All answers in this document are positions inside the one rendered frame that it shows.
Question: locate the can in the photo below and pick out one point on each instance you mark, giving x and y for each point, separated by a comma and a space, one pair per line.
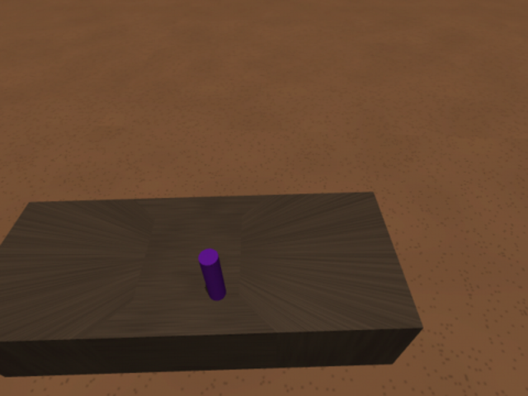
212, 273

